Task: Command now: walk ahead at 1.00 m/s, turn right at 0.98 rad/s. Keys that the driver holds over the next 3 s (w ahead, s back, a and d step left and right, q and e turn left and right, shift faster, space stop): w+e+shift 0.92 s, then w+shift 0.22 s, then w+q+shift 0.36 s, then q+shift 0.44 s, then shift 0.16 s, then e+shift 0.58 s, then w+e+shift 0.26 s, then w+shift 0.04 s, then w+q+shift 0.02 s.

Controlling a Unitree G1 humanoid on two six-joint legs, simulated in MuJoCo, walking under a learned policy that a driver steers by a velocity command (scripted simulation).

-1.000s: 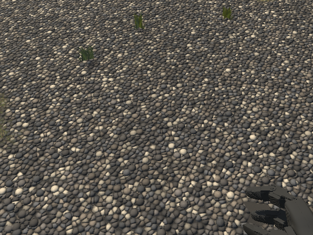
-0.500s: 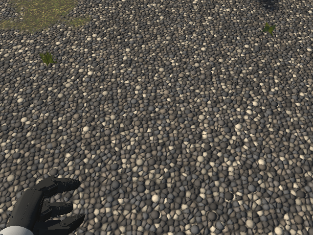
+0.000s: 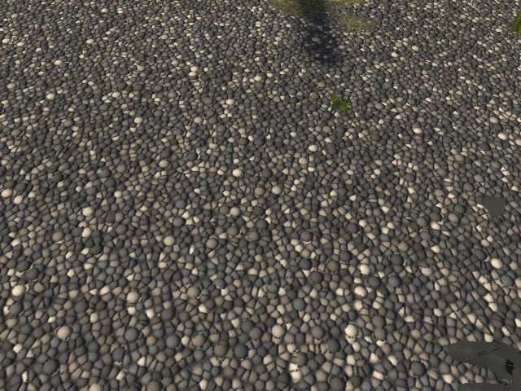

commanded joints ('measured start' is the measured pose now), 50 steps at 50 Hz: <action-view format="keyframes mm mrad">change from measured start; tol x32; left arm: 1 -130 51 -22 -145 26 -8 -2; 15 -499 -39 -71 -289 30 51 -97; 20 102 101 14 -91 20 35 -34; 50 -299 -58 -58 -221 45 38 -65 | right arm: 1 255 -173 -84 13 -3 11 -11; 36 -73 -76 -14 -77 31 25 35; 41 561 -303 -107 58 -19 2 -30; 50 323 -62 -55 176 28 -33 27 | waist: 1 -170 188 -171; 14 -87 71 131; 22 17 -194 -289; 32 -92 72 88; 40 -285 45 -230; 42 -181 503 -421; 50 -90 109 34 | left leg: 1 689 382 -674 -394 -679 169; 14 444 167 294 -529 569 42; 19 508 247 278 113 1351 47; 20 319 213 269 447 1030 57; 21 7 7 258 819 -101 36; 22 -345 -76 74 1086 -320 -7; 35 173 29 15 17 269 -18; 40 721 15 -25 -65 -53 37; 42 946 466 -893 -384 -614 150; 50 398 241 -103 -478 4 123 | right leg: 1 -694 -134 -117 421 129 5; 18 -229 -45 -433 -227 315 -91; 20 264 -36 -299 -350 251 -154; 22 630 -377 489 -546 184 -402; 31 -290 -151 188 -834 346 -224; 39 -61 -130 173 -385 906 -48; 42 -622 6 -57 420 -40 0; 50 -675 -208 -110 276 235 22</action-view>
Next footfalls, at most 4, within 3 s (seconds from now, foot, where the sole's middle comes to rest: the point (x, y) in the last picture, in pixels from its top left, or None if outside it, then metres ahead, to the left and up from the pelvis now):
0.42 right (322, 375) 0.51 -0.09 -0.75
0.80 left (345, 230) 0.96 -0.16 -0.75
1.24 right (501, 236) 0.99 -0.63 -0.75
1.66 left None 1.34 -0.91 -0.75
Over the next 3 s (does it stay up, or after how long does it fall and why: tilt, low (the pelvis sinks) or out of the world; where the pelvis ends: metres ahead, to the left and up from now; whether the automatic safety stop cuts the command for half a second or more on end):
stays up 1.32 -1.14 0.03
